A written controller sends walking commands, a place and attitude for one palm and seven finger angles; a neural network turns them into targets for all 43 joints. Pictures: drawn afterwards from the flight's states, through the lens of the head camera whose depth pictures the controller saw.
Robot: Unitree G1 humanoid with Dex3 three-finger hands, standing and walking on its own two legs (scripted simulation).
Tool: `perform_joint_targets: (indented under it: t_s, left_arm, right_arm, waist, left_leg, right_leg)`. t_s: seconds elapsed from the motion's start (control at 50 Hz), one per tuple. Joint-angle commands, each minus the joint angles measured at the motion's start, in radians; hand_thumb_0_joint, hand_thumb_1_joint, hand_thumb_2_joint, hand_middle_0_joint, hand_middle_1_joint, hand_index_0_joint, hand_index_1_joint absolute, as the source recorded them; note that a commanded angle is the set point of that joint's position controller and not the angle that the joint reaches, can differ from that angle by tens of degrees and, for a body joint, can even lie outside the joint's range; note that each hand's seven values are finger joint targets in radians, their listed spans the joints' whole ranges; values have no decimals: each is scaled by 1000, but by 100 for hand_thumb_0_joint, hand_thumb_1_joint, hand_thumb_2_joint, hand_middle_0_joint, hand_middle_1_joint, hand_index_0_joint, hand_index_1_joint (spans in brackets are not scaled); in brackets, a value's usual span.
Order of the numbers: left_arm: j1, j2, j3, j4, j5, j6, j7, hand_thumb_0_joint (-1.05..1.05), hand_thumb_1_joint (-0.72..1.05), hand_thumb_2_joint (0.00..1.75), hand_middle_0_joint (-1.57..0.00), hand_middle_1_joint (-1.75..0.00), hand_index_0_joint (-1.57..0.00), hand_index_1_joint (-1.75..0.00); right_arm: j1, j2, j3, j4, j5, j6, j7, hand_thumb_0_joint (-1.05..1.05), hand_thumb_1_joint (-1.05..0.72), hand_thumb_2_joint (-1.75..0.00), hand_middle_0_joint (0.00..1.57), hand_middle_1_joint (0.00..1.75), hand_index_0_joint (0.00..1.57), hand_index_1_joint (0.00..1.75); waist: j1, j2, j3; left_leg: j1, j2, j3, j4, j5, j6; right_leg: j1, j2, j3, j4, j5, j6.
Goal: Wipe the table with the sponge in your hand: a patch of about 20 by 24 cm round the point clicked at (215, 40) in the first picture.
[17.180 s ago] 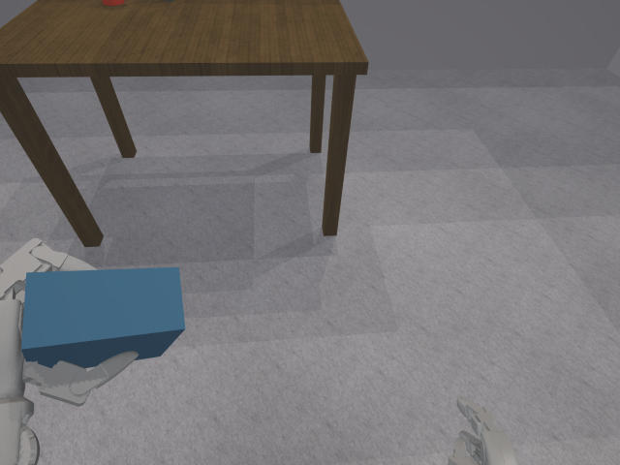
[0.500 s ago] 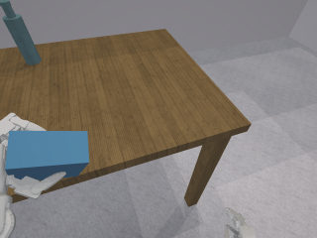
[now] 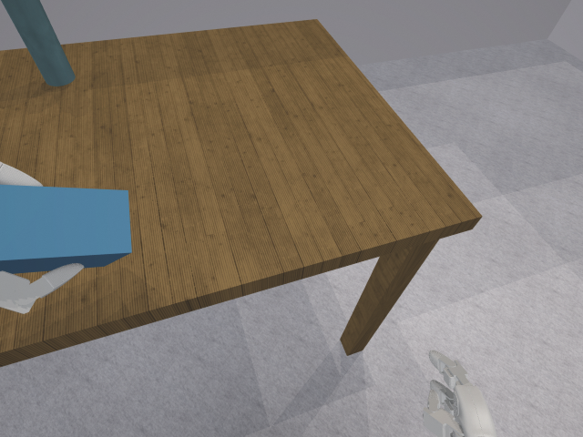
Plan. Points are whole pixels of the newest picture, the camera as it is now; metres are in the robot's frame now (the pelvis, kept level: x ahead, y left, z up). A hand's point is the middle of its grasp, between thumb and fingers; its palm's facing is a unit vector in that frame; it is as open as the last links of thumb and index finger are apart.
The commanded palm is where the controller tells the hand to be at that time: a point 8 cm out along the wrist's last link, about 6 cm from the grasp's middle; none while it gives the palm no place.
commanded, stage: look again from close up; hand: left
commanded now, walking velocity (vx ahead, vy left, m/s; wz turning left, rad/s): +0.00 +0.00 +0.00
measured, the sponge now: (72, 233) +0.26 +0.26 +0.17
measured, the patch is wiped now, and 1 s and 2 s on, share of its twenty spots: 0.00 0.00 0.00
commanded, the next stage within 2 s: come to a stop and stand still in 0.10 s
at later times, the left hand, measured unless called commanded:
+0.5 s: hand (53, 287) +0.21 +0.25 +0.17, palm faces +0.41 -0.86 -0.31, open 10.5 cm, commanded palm +0.15 +0.29 +0.18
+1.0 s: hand (44, 275) +0.22 +0.28 +0.15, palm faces +0.43 -0.83 -0.36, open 10.5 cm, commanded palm +0.16 +0.29 +0.18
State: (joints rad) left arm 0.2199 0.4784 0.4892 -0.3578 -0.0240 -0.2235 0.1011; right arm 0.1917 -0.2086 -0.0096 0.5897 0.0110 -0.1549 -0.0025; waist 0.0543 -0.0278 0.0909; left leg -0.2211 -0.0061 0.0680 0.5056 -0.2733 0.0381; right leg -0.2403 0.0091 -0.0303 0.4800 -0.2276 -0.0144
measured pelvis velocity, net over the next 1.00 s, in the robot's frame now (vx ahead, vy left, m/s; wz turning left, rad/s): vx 0.00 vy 0.01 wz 0.00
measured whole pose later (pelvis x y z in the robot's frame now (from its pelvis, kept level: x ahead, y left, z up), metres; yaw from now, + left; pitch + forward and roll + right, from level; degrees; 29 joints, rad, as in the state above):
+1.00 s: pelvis +0.00 +0.01 +0.00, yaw +0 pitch -1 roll -1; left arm 0.37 0.36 0.38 -0.38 -0.03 -0.20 0.09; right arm 0.22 -0.19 0.03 0.60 0.01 -0.16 -0.03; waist 0.05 -0.03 0.06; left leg -0.20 -0.02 0.07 0.49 -0.27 0.06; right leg -0.21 0.00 -0.02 0.45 -0.22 0.01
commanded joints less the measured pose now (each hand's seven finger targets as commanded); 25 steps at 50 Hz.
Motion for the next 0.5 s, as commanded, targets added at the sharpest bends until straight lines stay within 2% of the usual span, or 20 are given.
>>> perform_joint_targets:
  t_s: [0.0,0.02,0.08,0.1,0.12,0.14,0.18,0.2,0.22,0.26,0.28,0.3,0.38,0.4,0.42,0.48]
  left_arm:
    - [167,-60,-132,-239,-22,-47,-8,0,10,130,-120,-160,-120,-160]
    - [172,-47,-134,-267,-17,-39,-7,0,10,130,-120,-160,-120,-160]
    - [176,45,-32,-259,-15,-27,9,0,10,130,-120,-160,-120,-160]
    - [160,111,35,-284,-16,-29,23,0,10,130,-120,-160,-120,-160]
    - [151,89,35,-263,-23,-33,24,0,10,130,-120,-160,-120,-160]
    - [122,97,46,-273,-29,-36,23,0,10,130,-120,-160,-120,-160]
    - [59,111,57,-292,-32,-43,24,0,10,130,-120,-160,-120,-160]
    - [13,145,70,-329,-26,-47,26,0,10,130,-120,-160,-120,-160]
    - [5,106,39,-301,-27,-48,23,0,10,130,-120,-160,-120,-160]
    - [-20,69,-5,-300,-20,-53,18,0,10,130,-120,-160,-120,-160]
    - [-30,54,-27,-308,-14,-56,17,0,10,130,-120,-160,-120,-160]
    - [-40,22,-63,-318,-10,-57,12,0,10,130,-120,-160,-120,-160]
    - [-13,-27,-124,-265,10,-48,15,0,10,130,-120,-160,-120,-160]
    - [10,-19,-114,-239,14,-43,17,0,10,130,-120,-160,-120,-160]
    - [17,-29,-120,-224,15,-41,18,0,10,130,-120,-160,-120,-160]
    - [39,11,-75,-221,11,-41,21,0,10,130,-120,-160,-120,-160]
  right_arm:
    - [-62,-111,-42,-180,21,-55,29,0,-90,-90,20,30,20,30]
    - [-57,-121,-42,-194,16,-48,30,0,-90,-90,20,30,20,30]
    - [-77,-126,-36,-213,11,-33,8,0,-90,-90,20,30,20,30]
    - [-86,-128,-35,-208,13,-25,-4,0,-90,-90,20,30,20,30]
    - [-88,-117,-30,-215,7,-20,-16,0,-90,-90,20,30,20,30]
    - [-96,-110,-24,-223,5,-18,-25,0,-90,-90,20,30,20,30]
    - [-101,-105,-17,-221,1,-18,-39,0,-90,-90,20,30,20,30]
    - [-107,-107,-17,-217,1,-20,-45,0,-90,-90,20,30,20,30]
    - [-99,-102,-13,-214,-3,-22,-47,0,-90,-90,20,30,20,30]
    - [-87,-106,-13,-209,-3,-37,-44,0,-90,-90,20,30,20,30]
    - [-80,-109,-14,-205,-5,-44,-42,0,-90,-90,20,30,20,30]
    - [-91,-108,-13,-205,-3,-53,-41,0,-90,-90,20,30,20,30]
    - [-59,-121,-18,-184,-4,-65,-32,0,-90,-90,20,30,20,30]
    - [-69,-120,-17,-181,-2,-66,-32,0,-90,-90,20,30,20,30]
    - [-55,-122,-17,-176,-5,-61,-31,0,-90,-90,20,30,20,30]
    - [-57,-123,-24,-180,-5,-51,-31,0,-90,-90,20,30,20,30]
  waist:
    - [-21,183,-265]
    - [-24,113,-245]
    - [-24,-48,-201]
    - [-26,-33,-205]
    - [-30,-37,-195]
    - [-29,-16,-174]
    - [-30,60,-137]
    - [-31,117,-134]
    - [-31,117,-128]
    - [-29,126,-132]
    - [-29,120,-138]
    - [-33,140,-138]
    - [-30,99,-126]
    - [-29,106,-122]
    - [-31,81,-121]
    - [-29,39,-119]
  left_leg:
    - [137,127,-82,-68,513,-24]
    - [93,140,-88,-78,474,-19]
    - [3,116,-84,-100,253,-25]
    - [17,104,-74,-112,210,-28]
    - [0,98,-81,-125,161,-23]
    - [-7,89,-84,-136,113,-21]
    - [-33,86,-84,-161,8,-14]
    - [-25,88,-82,-168,-20,-12]
    - [-39,93,-86,-183,-71,-6]
    - [-41,92,-83,-191,-133,1]
    - [-43,88,-85,-191,-152,5]
    - [-10,89,-82,-196,-152,3]
    - [-41,95,-98,-218,-165,0]
    - [-25,97,-93,-223,-159,-4]
    - [-47,96,-102,-224,-149,-5]
    - [-43,83,-94,-194,-53,-13]
  right_leg:
    - [84,-56,54,10,263,-14]
    - [100,-53,37,-2,244,-9]
    - [119,-59,63,-60,212,-8]
    - [109,-62,67,-60,197,-13]
    - [104,-67,65,-69,157,-14]
    - [90,-65,86,-86,124,-16]
    - [72,-64,112,-114,47,-17]
    - [56,-62,114,-112,27,-19]
    - [64,-57,105,-118,-9,-16]
    - [75,-49,113,-134,-52,-16]
    - [86,-48,113,-140,-68,-15]
    - [58,-43,110,-144,-73,-16]
    - [79,-32,94,-139,-63,-6]
    - [61,-31,92,-143,-60,-5]
    - [78,-30,81,-140,-51,-4]
    - [88,-40,97,-153,8,-8]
